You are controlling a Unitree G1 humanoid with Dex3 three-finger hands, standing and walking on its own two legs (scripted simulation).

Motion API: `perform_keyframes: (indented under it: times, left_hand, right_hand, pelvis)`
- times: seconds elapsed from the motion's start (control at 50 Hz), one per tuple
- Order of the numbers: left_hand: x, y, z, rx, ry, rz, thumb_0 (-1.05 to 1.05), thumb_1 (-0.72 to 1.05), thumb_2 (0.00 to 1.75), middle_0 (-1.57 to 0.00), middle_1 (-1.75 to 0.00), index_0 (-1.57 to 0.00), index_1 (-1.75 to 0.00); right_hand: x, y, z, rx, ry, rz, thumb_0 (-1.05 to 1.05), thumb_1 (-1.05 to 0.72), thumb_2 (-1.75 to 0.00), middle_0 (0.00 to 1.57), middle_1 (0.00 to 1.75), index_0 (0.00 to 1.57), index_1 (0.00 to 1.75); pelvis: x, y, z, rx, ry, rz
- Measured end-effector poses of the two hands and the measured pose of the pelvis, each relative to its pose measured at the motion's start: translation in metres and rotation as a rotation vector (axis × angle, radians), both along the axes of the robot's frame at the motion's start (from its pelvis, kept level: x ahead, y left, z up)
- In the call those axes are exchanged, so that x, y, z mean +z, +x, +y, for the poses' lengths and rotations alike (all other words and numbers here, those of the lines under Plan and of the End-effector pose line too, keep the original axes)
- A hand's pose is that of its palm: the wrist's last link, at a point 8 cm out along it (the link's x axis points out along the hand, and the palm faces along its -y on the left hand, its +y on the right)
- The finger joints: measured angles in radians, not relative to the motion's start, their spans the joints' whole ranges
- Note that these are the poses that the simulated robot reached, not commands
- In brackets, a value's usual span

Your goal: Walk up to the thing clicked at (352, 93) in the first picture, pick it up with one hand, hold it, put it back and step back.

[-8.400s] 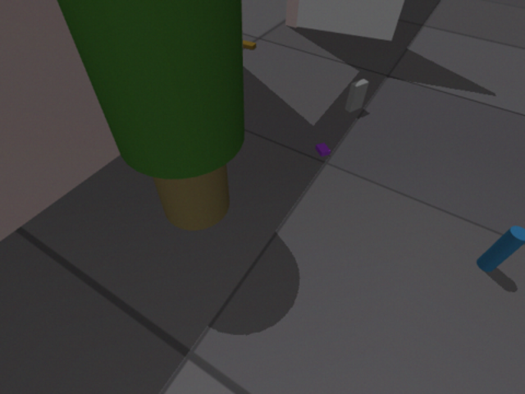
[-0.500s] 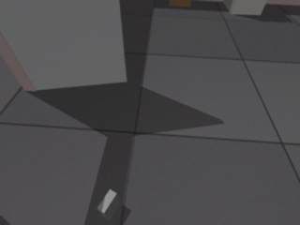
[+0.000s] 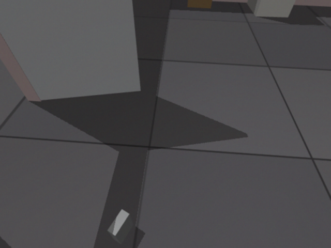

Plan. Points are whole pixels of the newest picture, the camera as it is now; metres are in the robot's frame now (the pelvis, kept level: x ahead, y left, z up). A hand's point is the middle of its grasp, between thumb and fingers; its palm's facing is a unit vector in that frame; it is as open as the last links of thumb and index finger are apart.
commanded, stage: stand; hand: left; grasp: from the side
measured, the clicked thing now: (121, 227) +0.36 +0.21 -0.69
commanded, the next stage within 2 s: go down in 0.22 s
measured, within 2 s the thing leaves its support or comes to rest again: neither
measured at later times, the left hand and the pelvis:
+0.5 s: hand out of the picture +0.13 +0.25 -0.16, palm faces +0.04 -0.94 -0.33, open 9.6 cm; pelvis -0.02 +0.00 -0.01, yaw +2 degrees
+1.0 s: hand out of the picture +0.13 +0.28 -0.19, palm faces +0.06 -0.94 -0.33, open 17.1 cm; pelvis -0.01 +0.02 -0.07, yaw +2 degrees
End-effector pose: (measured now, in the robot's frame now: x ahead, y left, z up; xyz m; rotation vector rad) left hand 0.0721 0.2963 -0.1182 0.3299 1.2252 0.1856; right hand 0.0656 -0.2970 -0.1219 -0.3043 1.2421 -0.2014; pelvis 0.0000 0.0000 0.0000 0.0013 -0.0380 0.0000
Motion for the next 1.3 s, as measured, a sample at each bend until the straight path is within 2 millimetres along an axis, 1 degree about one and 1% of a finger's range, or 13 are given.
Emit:
perform_keyframes:
  times: [0.34, 0.36, 0.4, 0.5, 0.54, 0.58, 0.7, 0.8, 0.9, 1.0, 1.1, 1.2, 1.3]
  left_hand:
    - [0.0, -0.004, 0.0, 0.001, 0.001, 0.005, 0.01, 0.91, 0.89, -0.2, -0.3, -0.2, -0.3]
    - [0.0, -0.001, 0.0, 0.011, 0.0, -0.012, 0.01, 0.9, 0.89, -0.19, -0.29, -0.19, -0.29]
    - [0.0, 0.012, -0.004, 0.035, -0.007, -0.074, 0.01, 0.86, 0.85, -0.17, -0.26, -0.16, -0.26]
    - [-0.007, 0.047, 0.0, 0.037, -0.018, -0.133, 0.01, 0.66, 0.65, -0.09, -0.17, -0.09, -0.17]
    - [-0.009, 0.056, 0.003, 0.027, -0.014, -0.152, 0.01, 0.56, 0.55, -0.06, -0.15, -0.07, -0.14]
    - [-0.009, 0.061, 0.007, 0.021, -0.008, -0.157, 0.01, 0.44, 0.46, -0.05, -0.13, -0.05, -0.12]
    - [-0.014, 0.057, 0.019, 0.035, 0.003, -0.134, 0.0, 0.09, 0.27, -0.04, -0.1, -0.04, -0.09]
    - [-0.025, 0.051, 0.024, 0.041, -0.008, -0.146, 0.0, -0.18, 0.17, -0.04, -0.1, -0.05, -0.09]
    - [-0.034, 0.048, 0.025, 0.036, -0.018, -0.176, 0.0, -0.37, 0.12, -0.05, -0.1, -0.05, -0.09]
    - [-0.039, 0.046, 0.028, 0.038, -0.017, -0.186, 0.0, -0.47, 0.1, -0.06, -0.1, -0.06, -0.09]
    - [-0.042, 0.044, 0.032, 0.046, -0.012, -0.187, 0.0, -0.51, 0.09, -0.06, -0.09, -0.06, -0.09]
    - [-0.046, 0.042, 0.036, 0.054, -0.012, -0.192, 0.0, -0.51, 0.1, -0.06, -0.08, -0.06, -0.09]
    - [-0.052, 0.04, 0.04, 0.062, -0.017, -0.213, 0.0, -0.49, 0.1, -0.06, -0.08, -0.05, -0.08]
  right_hand:
    - [0.0, -0.003, -0.001, -0.002, -0.001, 0.004, 0.0, -0.9, -0.9, 0.2, 0.3, 0.2, 0.3]
    - [0.0, -0.002, 0.0, -0.007, -0.002, -0.013, 0.0, -0.91, -0.9, 0.2, 0.3, 0.2, 0.3]
    - [0.001, 0.003, 0.006, 0.004, -0.001, -0.071, 0.0, -0.92, -0.91, 0.2, 0.3, 0.2, 0.3]
    - [-0.003, 0.008, 0.024, 0.02, 0.027, -0.136, 0.0, -0.94, -0.91, 0.2, 0.3, 0.2, 0.3]
    - [-0.005, 0.009, 0.031, 0.016, 0.04, -0.156, 0.0, -0.94, -0.91, 0.2, 0.3, 0.2, 0.3]
    - [-0.007, 0.009, 0.037, 0.007, 0.052, -0.174, 0.0, -0.94, -0.91, 0.2, 0.3, 0.2, 0.3]
    - [-0.012, 0.018, 0.048, 0.009, 0.065, -0.228, 0.0, -0.9, -0.9, 0.2, 0.3, 0.2, 0.3]
    - [-0.018, 0.034, 0.05, 0.035, 0.044, -0.285, 0.0, -0.87, -0.89, 0.2, 0.3, 0.2, 0.3]
    - [-0.023, 0.054, 0.053, 0.062, 0.023, -0.347, 0.0, -0.85, -0.89, 0.2, 0.3, 0.2, 0.3]
    - [-0.025, 0.073, 0.059, 0.085, 0.011, -0.408, 0.01, -0.84, -0.89, 0.2, 0.3, 0.2, 0.3]
    - [-0.027, 0.086, 0.066, 0.109, 0.009, -0.453, 0.01, -0.84, -0.88, 0.2, 0.3, 0.2, 0.3]
    - [-0.034, 0.091, 0.071, 0.122, 0.012, -0.477, 0.01, -0.84, -0.89, 0.2, 0.3, 0.2, 0.3]
    - [-0.043, 0.091, 0.073, 0.132, 0.012, -0.481, 0.01, -0.86, -0.89, 0.2, 0.3, 0.2, 0.3]
  pelvis:
    - [0.0, -0.001, 0.0, -0.001, 0.0, 0.0]
    - [-0.001, -0.001, 0.0, 0.004, 0.0, 0.011]
    - [-0.003, -0.006, 0.0, 0.019, -0.002, 0.029]
    - [-0.012, -0.016, -0.001, 0.028, -0.005, 0.099]
    - [-0.016, -0.017, -0.001, 0.025, -0.005, 0.119]
    - [-0.018, -0.016, 0.0, 0.023, -0.006, 0.132]
    - [-0.028, -0.014, 0.005, 0.025, -0.013, 0.171]
    - [-0.043, -0.012, 0.01, 0.03, -0.02, 0.208]
    - [-0.057, -0.011, 0.013, 0.034, -0.029, 0.241]
    - [-0.067, -0.009, 0.015, 0.038, -0.038, 0.265]
    - [-0.076, -0.008, 0.015, 0.043, -0.046, 0.287]
    - [-0.085, -0.009, 0.015, 0.047, -0.053, 0.311]
    - [-0.095, -0.012, 0.014, 0.049, -0.057, 0.333]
